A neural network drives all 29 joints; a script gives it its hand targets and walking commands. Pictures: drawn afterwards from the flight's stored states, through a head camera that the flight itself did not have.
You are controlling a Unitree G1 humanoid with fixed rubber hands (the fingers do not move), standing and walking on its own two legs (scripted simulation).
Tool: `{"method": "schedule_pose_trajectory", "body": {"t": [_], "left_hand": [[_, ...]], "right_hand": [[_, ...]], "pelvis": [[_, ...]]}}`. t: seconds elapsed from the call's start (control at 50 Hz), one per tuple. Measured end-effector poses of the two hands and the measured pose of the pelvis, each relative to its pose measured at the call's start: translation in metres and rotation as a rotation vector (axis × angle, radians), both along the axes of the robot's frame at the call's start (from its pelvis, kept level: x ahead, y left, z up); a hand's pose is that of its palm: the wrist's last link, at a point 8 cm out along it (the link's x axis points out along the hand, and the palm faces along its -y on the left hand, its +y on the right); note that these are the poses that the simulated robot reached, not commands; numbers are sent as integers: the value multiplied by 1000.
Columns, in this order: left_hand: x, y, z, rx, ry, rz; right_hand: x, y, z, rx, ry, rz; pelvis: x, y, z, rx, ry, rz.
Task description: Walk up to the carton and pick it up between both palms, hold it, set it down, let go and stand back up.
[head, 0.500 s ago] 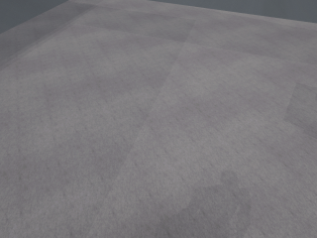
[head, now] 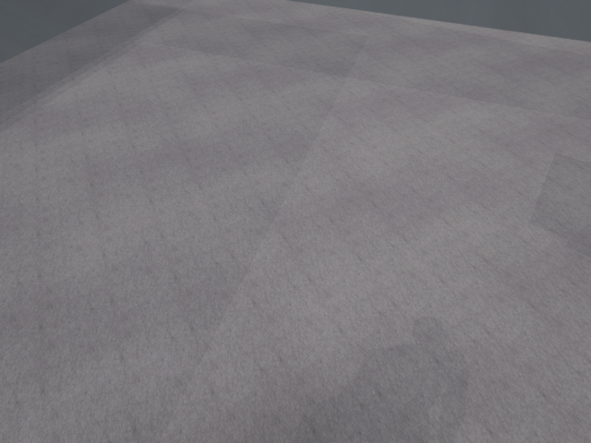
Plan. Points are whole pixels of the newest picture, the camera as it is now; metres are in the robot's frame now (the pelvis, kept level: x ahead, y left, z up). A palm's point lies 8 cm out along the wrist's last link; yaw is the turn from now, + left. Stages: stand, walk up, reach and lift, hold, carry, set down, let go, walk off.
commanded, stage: stand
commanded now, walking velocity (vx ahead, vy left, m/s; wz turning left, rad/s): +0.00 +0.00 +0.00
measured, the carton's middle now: out of the picture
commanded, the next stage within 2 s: walk up in 0.16 s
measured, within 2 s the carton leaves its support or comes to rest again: neither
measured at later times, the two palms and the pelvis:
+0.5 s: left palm out of the picture +0.04 +0.23 -0.15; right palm out of the picture -0.02 -0.26 -0.14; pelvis +0.00 -0.02 -0.01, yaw -8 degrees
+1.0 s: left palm (253, 398) +0.23 +0.08 -0.14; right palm out of the picture +0.17 -0.47 -0.11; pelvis +0.11 -0.18 -0.02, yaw -20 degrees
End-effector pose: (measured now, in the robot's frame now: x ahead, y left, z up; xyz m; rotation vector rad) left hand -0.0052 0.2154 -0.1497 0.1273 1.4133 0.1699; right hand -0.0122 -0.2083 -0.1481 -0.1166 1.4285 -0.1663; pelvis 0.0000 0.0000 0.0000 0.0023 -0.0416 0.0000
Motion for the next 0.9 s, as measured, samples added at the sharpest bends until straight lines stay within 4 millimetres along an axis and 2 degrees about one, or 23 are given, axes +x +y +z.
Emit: {"method": "schedule_pose_trajectory", "body": {"t": [0.28,0.36,0.4,0.46,0.52,0.56,0.6,0.66,0.74,0.78,0.8,0.9], "left_hand": [[-23,-3,-2,-18,54,17],[-25,-3,-2,-22,60,17],[-18,2,-3,-21,45,-2],[13,15,-4,11,1,-79],[61,19,-3,39,-86,-149],[97,13,2,46,-148,-189],[136,-1,9,45,-218,-230],[195,-36,22,36,-330,-300],[256,-89,29,48,-437,-425],[268,-108,26,68,-464,-448],[268,-114,25,78,-461,-448],[245,-124,21,102,-354,-389]], "right_hand": [[-1,-5,2,-14,2,13],[-2,0,2,-7,3,16],[0,-7,2,-35,-36,-2],[-4,-32,6,-104,-92,-48],[-14,-63,11,-167,-117,-101],[-20,-82,11,-194,-122,-133],[-23,-100,8,-205,-126,-154],[-21,-126,0,-200,-132,-187],[3,-172,-22,-193,-160,-216],[27,-196,-30,-185,-191,-204],[43,-207,-29,-180,-225,-199],[128,-243,8,-190,-434,-130]], "pelvis": [[-2,2,0,-2,-6,3],[-4,2,0,-1,-2,-1],[-4,0,-2,10,2,-46],[-3,-9,-6,23,-2,-105],[1,-22,-10,41,-23,-157],[8,-31,-13,47,-39,-189],[16,-43,-16,51,-53,-214],[31,-65,-21,51,-68,-246],[57,-106,-37,33,-59,-271],[65,-124,-45,5,-58,-285],[68,-132,-46,7,-58,-297],[88,-159,-33,-4,-55,-328]]}}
